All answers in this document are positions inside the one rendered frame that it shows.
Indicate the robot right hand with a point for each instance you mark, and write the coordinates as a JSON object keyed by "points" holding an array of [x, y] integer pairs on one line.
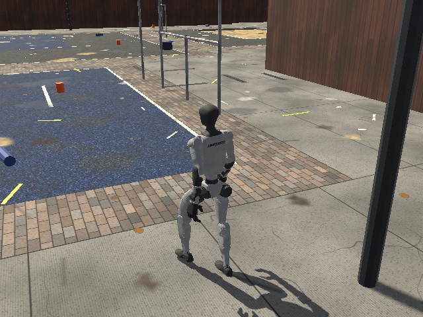
{"points": [[221, 178]]}

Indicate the robot right shin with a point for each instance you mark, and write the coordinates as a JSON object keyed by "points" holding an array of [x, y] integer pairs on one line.
{"points": [[224, 242]]}

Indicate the robot left hand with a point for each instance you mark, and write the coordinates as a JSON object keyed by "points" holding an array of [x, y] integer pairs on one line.
{"points": [[192, 211]]}

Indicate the humanoid robot head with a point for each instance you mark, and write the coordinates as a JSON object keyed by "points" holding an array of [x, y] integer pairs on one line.
{"points": [[208, 115]]}

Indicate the robot left forearm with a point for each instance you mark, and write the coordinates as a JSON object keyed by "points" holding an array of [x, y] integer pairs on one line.
{"points": [[196, 187]]}

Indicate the robot left upper arm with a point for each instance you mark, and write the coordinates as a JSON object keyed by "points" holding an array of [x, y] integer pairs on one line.
{"points": [[194, 147]]}

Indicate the robot right forearm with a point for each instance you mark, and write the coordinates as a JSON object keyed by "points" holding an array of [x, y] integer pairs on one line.
{"points": [[227, 168]]}

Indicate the robot right upper arm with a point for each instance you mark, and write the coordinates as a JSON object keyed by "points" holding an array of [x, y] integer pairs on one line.
{"points": [[230, 156]]}

